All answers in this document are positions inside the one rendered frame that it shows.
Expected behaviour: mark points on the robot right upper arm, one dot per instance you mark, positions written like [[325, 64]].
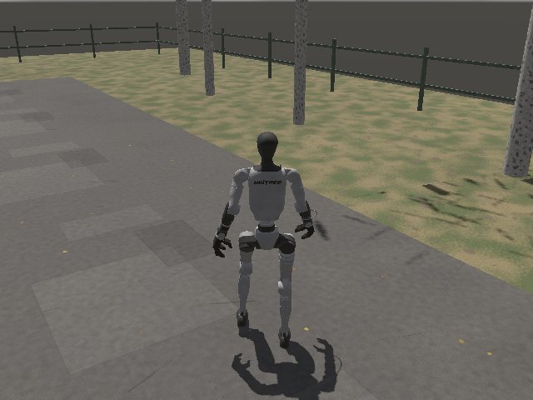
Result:
[[293, 176]]

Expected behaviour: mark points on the robot right forearm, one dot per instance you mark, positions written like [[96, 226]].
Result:
[[306, 217]]

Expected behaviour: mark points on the robot left forearm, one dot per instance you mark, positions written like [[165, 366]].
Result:
[[225, 224]]

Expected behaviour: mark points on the right robot hand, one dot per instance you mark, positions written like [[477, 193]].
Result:
[[302, 227]]

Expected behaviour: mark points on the robot right foot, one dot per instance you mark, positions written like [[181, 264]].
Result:
[[284, 341]]

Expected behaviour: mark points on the left robot hand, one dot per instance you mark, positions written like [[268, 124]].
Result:
[[217, 244]]

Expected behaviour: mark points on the robot left upper arm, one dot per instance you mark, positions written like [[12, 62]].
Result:
[[240, 177]]

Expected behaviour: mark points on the humanoid robot head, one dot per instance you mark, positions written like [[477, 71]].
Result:
[[266, 144]]

